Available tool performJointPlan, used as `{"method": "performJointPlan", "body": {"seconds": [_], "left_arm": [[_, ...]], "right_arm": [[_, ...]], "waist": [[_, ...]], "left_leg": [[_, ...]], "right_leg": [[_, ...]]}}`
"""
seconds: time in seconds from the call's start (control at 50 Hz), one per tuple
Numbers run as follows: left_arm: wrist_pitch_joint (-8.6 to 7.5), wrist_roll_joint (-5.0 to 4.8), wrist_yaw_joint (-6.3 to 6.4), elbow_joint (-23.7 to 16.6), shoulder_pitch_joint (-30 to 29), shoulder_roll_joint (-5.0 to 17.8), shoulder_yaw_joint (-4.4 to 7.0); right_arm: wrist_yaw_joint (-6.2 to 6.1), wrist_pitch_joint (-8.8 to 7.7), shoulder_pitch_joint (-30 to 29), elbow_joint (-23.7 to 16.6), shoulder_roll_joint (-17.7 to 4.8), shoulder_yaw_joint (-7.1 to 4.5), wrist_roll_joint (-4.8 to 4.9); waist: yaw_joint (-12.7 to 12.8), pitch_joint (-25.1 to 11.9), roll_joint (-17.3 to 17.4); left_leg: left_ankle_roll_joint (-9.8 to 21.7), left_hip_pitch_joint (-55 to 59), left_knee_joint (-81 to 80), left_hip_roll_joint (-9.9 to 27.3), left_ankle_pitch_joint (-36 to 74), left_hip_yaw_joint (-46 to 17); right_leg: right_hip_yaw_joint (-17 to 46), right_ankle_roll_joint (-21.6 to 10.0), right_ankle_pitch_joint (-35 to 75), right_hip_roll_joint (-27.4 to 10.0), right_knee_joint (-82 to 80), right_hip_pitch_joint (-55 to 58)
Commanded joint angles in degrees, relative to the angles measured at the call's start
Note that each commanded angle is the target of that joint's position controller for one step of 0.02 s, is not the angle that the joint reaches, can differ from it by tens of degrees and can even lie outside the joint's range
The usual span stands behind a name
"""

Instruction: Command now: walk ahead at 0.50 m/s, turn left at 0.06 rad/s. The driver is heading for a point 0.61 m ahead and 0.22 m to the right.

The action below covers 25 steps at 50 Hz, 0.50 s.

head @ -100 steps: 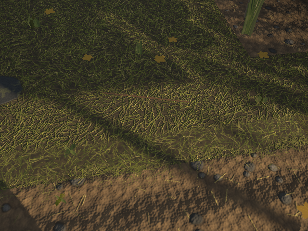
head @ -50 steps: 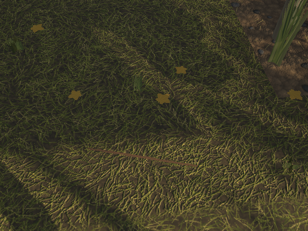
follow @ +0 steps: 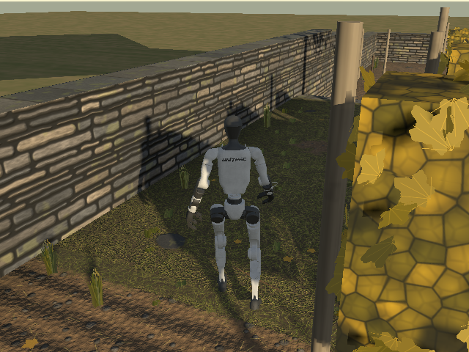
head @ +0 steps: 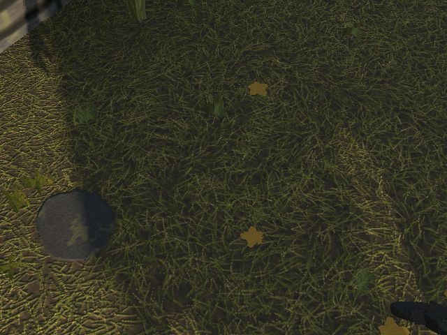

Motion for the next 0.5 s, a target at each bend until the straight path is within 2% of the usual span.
{"method": "performJointPlan", "body": {"seconds": [0.02, 0.04, 0.06, 0.08, 0.12, 0.14, 0.18, 0.22, 0.28, 0.36, 0.4, 0.42, 0.44, 0.46, 0.48, 0.5], "left_arm": [[-2.83, -2.52, -0.96, -7.1, -5.4, 8.2, 1.0], [-2.78, -1.69, -0.64, -7.2, -6.5, 6.8, 0.77], [-2.08, -0.4, -0.26, -6.5, -7.0, 6.6, 1.08], [-1.26, -0.55, -0.37, -5.7, -3.5, 6.0, 1.1], [0.2, -0.49, -0.21, -4.3, -1.0, 4.5, 1.04], [0.7, -0.57, 0.02, -4.4, -2.0, 3.9, 1.01], [1.0, -0.31, 0.23, -5.5, -5.2, 3.2, 0.99], [0.69, -0.02, -0.19, -6.0, -7.1, 2.5, 0.86], [0.26, 0.23, -1.23, -7.6, -12.2, 1.1, 0.19], [0.21, 0.28, -2.59, -11.0, -18.1, 0.6, -0.3], [0.24, 0.26, -3.35, -12.6, -18.9, 1.3, -0.07], [0.37, 0.24, -3.59, -13.0, -17.9, 2.0, 0.31], [0.61, 0.23, -3.65, -13.0, -15.7, 3.1, 0.92], [0.82, 0.13, -3.54, -12.2, -10.4, 5.0, 1.97], [0.92, 0.0, -2.93, -10.2, -1.6, 7.9, 3.7], [1.55, -0.11, -1.63, -8.8, 6.3, 13.2, 5.51]], "right_arm": [[-0.57, -1.06, 17.6, 1.1, -9.8, -3.17, -0.7], [-0.43, -1.6, 14.4, 2.0, -8.6, -2.78, -0.54], [-0.34, -2.15, 11.5, 2.2, -5.7, -2.02, -0.64], [-0.49, -2.69, 10.0, 2.2, -6.1, -2.06, -1.08], [-0.53, -3.98, 8.7, 3.3, -5.3, -2.14, -1.08], [-0.72, -4.4, 8.4, 3.9, -5.7, -2.31, -1.34], [-1.2, -4.75, 9.2, 5.3, -6.0, -2.47, -1.76], [-1.63, -4.76, 9.6, 6.2, -6.3, -2.53, -1.77], [-2.13, -4.57, 10.3, 7.4, -7.5, -2.75, -1.36], [-2.52, -3.22, 14.0, 10.1, -8.8, -3.37, -0.34], [-2.81, -2.18, 14.0, 10.7, -9.7, -3.72, 0.16], [-3.07, -1.7, 13.3, 10.7, -10.5, -3.93, 0.24], [-3.41, -1.2, 12.8, 10.5, -11.4, -4.16, 0.34], [-3.7, -0.64, 12.2, 10.3, -11.9, -4.23, 0.38], [-3.97, -0.36, 11.2, 10.0, -11.8, -3.96, 0.62], [-4.11, -0.96, 12.7, 9.0, -9.4, -2.89, -0.59]], "waist": [[-10.3, -15.5, 5.9], [-7.5, -10.6, 2.6], [-5.9, -7.4, 2.3], [-3.7, -7.2, 6.0], [-2.3, -5.6, 4.8], [-2.0, -4.4, 3.7], [-2.7, -2.2, 2.5], [-3.2, -1.8, 2.5], [-5.3, 0.0, 2.2], [-7.5, 2.1, 1.6], [-6.9, 1.6, 2.5], [-5.8, 0.2, 3.6], [-4.2, -2.2, 4.9], [-1.1, -5.5, 5.5], [3.9, -10.1, 4.2], [6.4, -15.6, -3.4]], "left_leg": [[13.6, 40.4, -16.2, 20.8, 0.3, -29.7], [11.4, 32.6, -17.6, 18.0, 4.0, -23.1], [9.2, 27.6, -19.8, 15.1, 6.6, -18.0], [10.0, 23.3, -22.0, 15.7, 8.1, -15.9], [10.4, 19.2, -25.5, 15.2, 10.1, -11.6], [10.0, 18.2, -26.8, 15.0, 9.7, -9.5], [9.2, 19.2, -27.9, 14.7, 12.4, -5.6], [7.9, 20.6, -28.3, 13.5, 13.2, -1.4], [6.4, 21.7, -29.4, 13.1, 13.0, 3.2], [5.5, 30.0, -26.9, 15.8, 16.6, 5.7], [4.6, 33.9, -23.1, 17.0, 24.9, 6.7], [3.8, 35.0, -19.8, 17.0, 34.4, 7.6], [3.1, 35.7, -15.1, 16.9, 44.6, 8.3], [2.1, 34.9, -7.2, 16.1, 51.8, 9.0], [0.2, 29.8, 5.0, 13.9, 50.2, 10.5], [-2.6, 15.6, 23.0, 10.8, 29.3, 10.6]], "right_leg": [[9.9, -2.4, -1.7, 0.6, 26.6, -35.7], [9.5, -2.4, 3.1, -2.0, 21.3, -34.6], [9.6, -2.4, 6.7, -3.6, 17.7, -32.4], [10.5, -1.6, 9.5, -4.1, 17.2, -28.4], [10.9, -0.2, 11.9, -4.0, 15.5, -26.5], [11.2, 0.3, 13.7, -3.9, 14.1, -27.8], [12.5, 1.0, 19.0, -3.4, 9.2, -32.0], [12.2, 1.0, 26.0, -2.7, 2.6, -32.7], [8.6, 0.3, 33.2, -1.7, -7.3, -31.1], [6.0, -1.9, 30.6, -0.9, -14.2, -34.1], [4.0, -3.5, 25.3, 0.4, -15.7, -33.9], [2.3, -4.6, 22.3, 2.0, -15.9, -31.2], [0.3, -5.8, 19.0, 4.1, -15.3, -27.2], [-1.0, -7.3, 16.9, 6.5, -15.4, -20.2], [-0.8, -9.6, 19.9, 8.8, -19.0, -7.1], [12.9, -13.3, 21.4, 0.9, -20.5, 10.2]]}}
